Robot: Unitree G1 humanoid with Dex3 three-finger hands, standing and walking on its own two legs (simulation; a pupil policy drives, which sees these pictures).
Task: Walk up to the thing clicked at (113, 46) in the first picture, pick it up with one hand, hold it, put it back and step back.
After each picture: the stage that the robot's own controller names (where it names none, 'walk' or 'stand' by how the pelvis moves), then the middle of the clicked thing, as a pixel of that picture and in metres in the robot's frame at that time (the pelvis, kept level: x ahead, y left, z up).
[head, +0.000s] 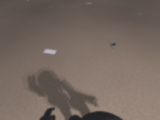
stand; (113, 45) +1.69 -0.46 -0.72
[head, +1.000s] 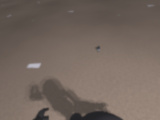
walk; (98, 48) +1.62 +0.02 -0.69
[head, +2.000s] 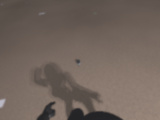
walk; (78, 62) +1.04 +0.36 -0.71
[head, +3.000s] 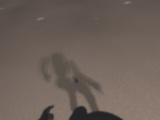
walk; (76, 81) +0.65 +0.34 -0.71
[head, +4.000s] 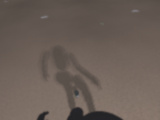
walk; (76, 93) +0.47 +0.24 -0.71
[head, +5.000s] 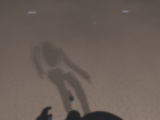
stand; (71, 99) +0.37 +0.22 -0.71
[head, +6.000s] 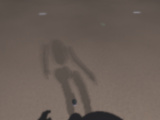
stand; (74, 102) +0.33 +0.20 -0.71
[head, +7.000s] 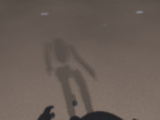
stand; (75, 104) +0.32 +0.19 -0.73
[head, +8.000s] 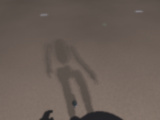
stand; (74, 103) +0.32 +0.21 -0.73
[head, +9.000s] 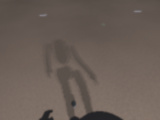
stand; (73, 104) +0.31 +0.22 -0.73
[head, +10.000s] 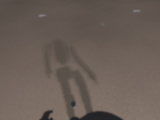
stand; (73, 104) +0.31 +0.22 -0.73
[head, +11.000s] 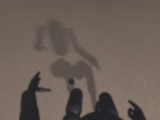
go down; (71, 82) +0.35 +0.21 -0.54
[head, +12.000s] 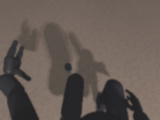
go down; (68, 68) +0.40 +0.23 -0.33
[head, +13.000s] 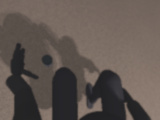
close in; (47, 61) +0.38 +0.27 -0.24
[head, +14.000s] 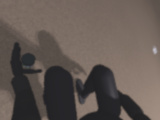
close; (28, 61) +0.38 +0.28 -0.22
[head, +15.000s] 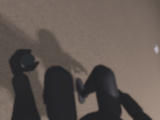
lift; (28, 61) +0.37 +0.29 -0.22
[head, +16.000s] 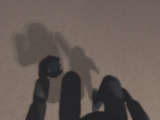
lift; (54, 67) +0.32 +0.27 -0.08
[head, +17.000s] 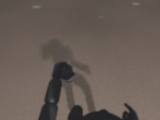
hold; (67, 73) +0.33 +0.17 +0.04
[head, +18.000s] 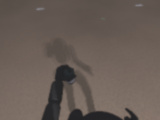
hold; (69, 76) +0.33 +0.17 +0.01
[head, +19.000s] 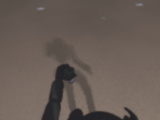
crouch; (70, 75) +0.33 +0.17 +0.01
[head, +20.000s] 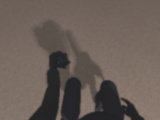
crouch; (63, 61) +0.41 +0.21 -0.09
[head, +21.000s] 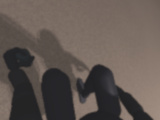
lower; (25, 58) +0.39 +0.30 -0.22
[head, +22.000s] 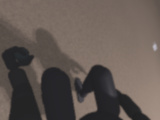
lower; (23, 57) +0.39 +0.30 -0.23
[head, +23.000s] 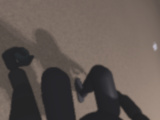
lower; (23, 57) +0.39 +0.30 -0.22
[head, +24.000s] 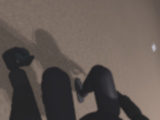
lower; (23, 58) +0.39 +0.30 -0.22
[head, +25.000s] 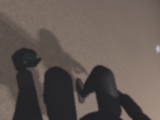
loosen; (30, 59) +0.38 +0.28 -0.22
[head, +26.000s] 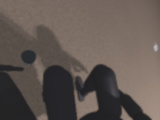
withdraw; (29, 58) +0.37 +0.28 -0.22
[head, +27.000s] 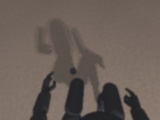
walk; (73, 71) +0.40 +0.21 -0.44
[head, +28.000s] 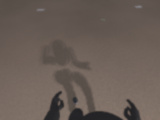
stand; (75, 100) +0.34 +0.18 -0.66
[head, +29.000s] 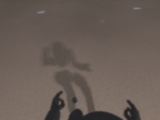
stand; (75, 100) +0.35 +0.19 -0.67
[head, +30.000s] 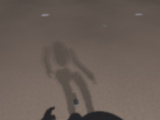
stand; (76, 102) +0.35 +0.18 -0.71
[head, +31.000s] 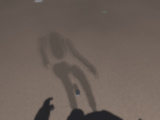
walk; (77, 92) +0.38 +0.15 -0.70
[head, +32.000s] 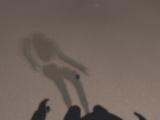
walk; (77, 77) +0.57 +0.15 -0.71
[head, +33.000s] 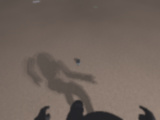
stand; (78, 62) +0.92 +0.28 -0.69
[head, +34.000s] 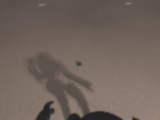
stand; (79, 65) +0.94 +0.22 -0.71
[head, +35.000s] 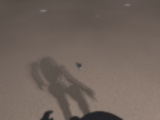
stand; (79, 66) +0.97 +0.25 -0.73
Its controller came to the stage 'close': yes
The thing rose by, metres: 0.70
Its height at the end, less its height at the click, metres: +0.00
